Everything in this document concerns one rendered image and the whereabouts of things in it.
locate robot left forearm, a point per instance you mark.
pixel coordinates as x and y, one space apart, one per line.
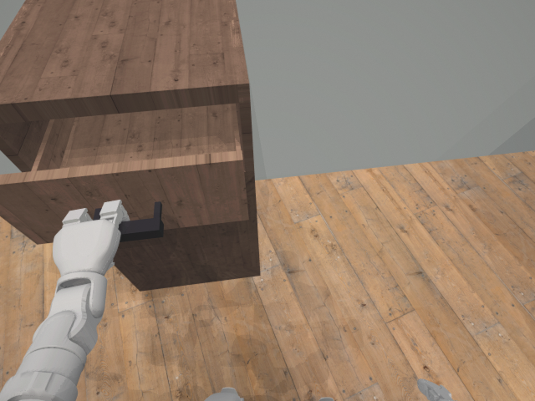
51 367

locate handle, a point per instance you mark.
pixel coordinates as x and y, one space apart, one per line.
140 229

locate left robot hand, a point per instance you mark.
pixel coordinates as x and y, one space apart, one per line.
86 245

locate left robot shin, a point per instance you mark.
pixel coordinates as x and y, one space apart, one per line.
229 390

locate drawer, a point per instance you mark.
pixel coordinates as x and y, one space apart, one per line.
189 159

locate cabinet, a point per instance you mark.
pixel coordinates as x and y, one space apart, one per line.
74 58

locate right robot hand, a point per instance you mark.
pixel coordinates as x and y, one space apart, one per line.
433 392

